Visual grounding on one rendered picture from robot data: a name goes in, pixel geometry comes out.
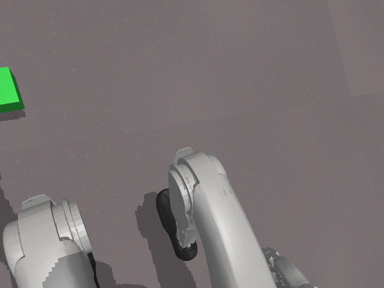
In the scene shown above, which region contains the right robot foot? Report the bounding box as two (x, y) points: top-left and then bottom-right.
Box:
(156, 188), (197, 261)

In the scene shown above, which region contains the right robot hand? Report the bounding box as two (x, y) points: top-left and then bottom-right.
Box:
(261, 247), (309, 288)

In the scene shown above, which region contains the carton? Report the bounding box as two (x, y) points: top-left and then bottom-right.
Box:
(0, 67), (25, 113)

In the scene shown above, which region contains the left robot foot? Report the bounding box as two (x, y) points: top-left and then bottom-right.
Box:
(88, 252), (100, 288)

